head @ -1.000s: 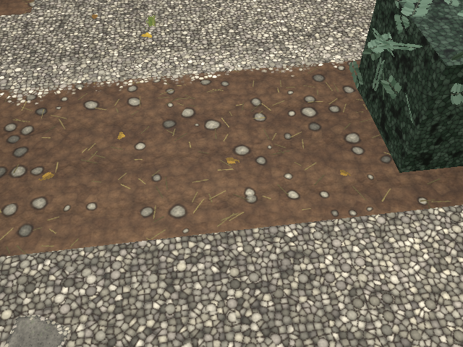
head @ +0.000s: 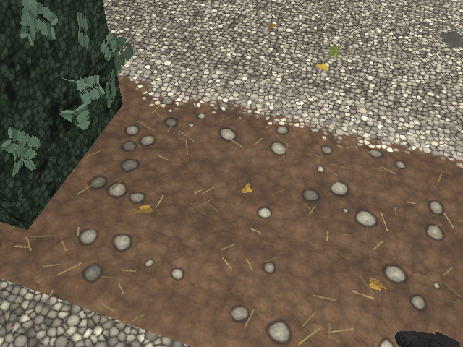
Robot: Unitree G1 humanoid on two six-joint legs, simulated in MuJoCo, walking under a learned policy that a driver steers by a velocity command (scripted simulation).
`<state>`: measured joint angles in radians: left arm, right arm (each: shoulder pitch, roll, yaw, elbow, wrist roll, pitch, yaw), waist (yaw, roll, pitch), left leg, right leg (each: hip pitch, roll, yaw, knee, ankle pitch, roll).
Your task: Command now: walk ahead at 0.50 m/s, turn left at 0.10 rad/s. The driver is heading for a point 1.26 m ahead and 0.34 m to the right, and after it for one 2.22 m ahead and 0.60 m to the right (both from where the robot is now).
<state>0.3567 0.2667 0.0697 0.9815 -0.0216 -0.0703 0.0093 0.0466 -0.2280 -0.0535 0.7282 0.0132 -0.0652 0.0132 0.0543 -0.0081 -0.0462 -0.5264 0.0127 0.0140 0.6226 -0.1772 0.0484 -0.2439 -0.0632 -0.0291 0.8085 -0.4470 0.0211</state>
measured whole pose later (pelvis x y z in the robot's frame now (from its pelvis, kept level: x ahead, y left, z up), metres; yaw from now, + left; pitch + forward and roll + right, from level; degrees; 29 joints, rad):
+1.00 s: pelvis +0.43 -0.02 +0.01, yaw -22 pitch +3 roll +0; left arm 0.18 0.30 0.09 0.76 -0.02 0.04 0.04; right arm 0.05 -0.25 -0.06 0.76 -0.01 -0.05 -0.04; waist 0.04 -0.02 0.01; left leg -0.41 -0.04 -0.09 0.50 -0.12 0.00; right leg -0.34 0.16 0.22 0.61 -0.34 -0.04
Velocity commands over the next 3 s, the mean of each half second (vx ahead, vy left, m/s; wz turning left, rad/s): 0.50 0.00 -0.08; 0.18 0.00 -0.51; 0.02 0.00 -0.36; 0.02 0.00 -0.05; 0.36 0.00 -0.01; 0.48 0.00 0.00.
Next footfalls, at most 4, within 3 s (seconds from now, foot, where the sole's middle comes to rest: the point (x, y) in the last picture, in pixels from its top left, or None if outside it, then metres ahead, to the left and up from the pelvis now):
0.52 right None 0.43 -0.12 -0.76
0.98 left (227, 314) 0.58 0.05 -0.76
1.40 right None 0.40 -0.15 -0.76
1.68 left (222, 330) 0.53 0.06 -0.76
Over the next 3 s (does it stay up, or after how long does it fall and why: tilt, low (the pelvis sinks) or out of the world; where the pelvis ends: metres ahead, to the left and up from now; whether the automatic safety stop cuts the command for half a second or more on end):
stays up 0.82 -0.22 0.02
